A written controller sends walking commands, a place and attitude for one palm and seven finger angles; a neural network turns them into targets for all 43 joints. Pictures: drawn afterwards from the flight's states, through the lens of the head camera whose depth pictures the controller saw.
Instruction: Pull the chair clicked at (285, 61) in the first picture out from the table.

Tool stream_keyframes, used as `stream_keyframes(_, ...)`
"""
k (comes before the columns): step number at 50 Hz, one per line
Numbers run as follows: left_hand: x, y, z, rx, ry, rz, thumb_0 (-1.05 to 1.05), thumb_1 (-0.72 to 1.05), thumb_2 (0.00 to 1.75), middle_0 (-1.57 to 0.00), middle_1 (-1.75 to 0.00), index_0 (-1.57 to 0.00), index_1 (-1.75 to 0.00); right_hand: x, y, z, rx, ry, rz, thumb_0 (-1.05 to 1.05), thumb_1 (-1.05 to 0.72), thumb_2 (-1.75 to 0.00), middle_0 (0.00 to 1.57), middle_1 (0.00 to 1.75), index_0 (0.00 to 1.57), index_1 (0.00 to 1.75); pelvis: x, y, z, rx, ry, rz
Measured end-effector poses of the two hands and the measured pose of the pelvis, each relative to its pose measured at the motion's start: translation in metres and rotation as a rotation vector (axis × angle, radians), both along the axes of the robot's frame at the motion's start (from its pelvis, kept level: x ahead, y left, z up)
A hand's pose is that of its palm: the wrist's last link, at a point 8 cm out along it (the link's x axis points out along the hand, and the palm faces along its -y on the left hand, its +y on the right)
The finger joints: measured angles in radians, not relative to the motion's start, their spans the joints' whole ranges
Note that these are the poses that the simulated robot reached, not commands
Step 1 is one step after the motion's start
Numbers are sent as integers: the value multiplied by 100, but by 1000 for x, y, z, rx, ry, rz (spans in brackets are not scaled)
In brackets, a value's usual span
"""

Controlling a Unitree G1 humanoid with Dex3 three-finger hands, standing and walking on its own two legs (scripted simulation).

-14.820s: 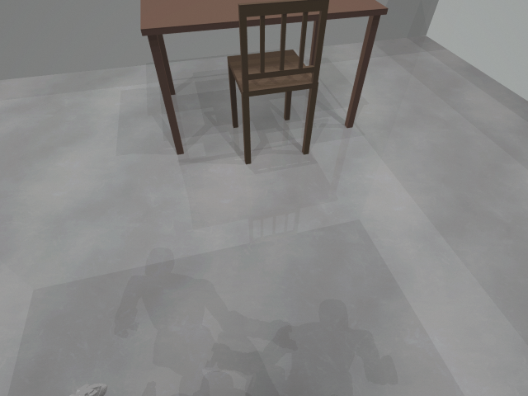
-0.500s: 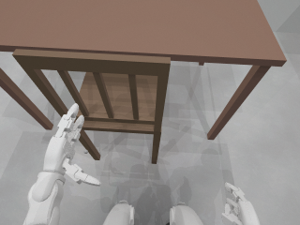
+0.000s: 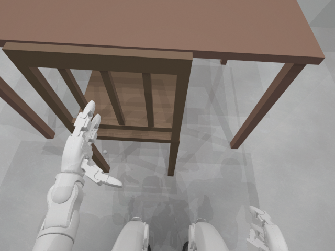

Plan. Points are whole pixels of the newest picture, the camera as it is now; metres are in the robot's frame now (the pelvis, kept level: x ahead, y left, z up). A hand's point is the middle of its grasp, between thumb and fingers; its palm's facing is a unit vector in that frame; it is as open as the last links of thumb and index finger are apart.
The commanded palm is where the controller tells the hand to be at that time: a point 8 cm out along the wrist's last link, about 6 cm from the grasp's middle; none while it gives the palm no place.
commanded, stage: aim the fingers beside a spindle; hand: left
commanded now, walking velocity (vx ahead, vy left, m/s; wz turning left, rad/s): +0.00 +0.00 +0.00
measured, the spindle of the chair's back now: (114, 100) +0.49 +0.16 +0.00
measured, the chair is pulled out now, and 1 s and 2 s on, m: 0.00 0.00 0.00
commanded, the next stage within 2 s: push the fingers through the gap in 0.80 s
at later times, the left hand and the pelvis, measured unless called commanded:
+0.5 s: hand (111, 147) +0.35 +0.14 +0.01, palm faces -0.06 -1.00 -0.05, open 16.9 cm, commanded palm +0.33 +0.20 +0.02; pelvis +0.00 +0.00 -0.01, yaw +0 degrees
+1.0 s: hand (110, 145) +0.35 +0.15 +0.01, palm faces -0.07 -1.00 -0.04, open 16.9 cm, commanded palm +0.34 +0.20 +0.02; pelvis +0.00 +0.00 -0.01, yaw +0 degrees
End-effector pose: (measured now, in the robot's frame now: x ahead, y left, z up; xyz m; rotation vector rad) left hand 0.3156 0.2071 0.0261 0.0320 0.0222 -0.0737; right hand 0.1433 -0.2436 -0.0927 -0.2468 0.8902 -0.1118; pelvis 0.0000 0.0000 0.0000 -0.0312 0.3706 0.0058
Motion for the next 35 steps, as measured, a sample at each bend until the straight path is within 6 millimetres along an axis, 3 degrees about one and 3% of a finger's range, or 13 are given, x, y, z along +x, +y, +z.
stream_keyframes(19,18,-16,-10,11,-16,5,-1,-50,30,-6,-8,-6,-8,-18,-1,-17,15,87,-27,1,-90,-90,21,30,20,30,-3,1,-8,4,22,-9)
stream_keyframes(27,15,-8,-10,14,1,20,-1,-50,30,-6,-8,-6,-8,-16,-2,-15,17,93,-25,1,-90,-90,21,30,20,30,-2,-1,-6,4,20,-6)
stream_keyframes(35,15,-12,-11,4,-9,4,-1,-50,30,-6,-8,-6,-8,-9,-6,-14,1,77,-19,1,-90,-90,21,30,20,30,-1,-2,-7,2,22,-2)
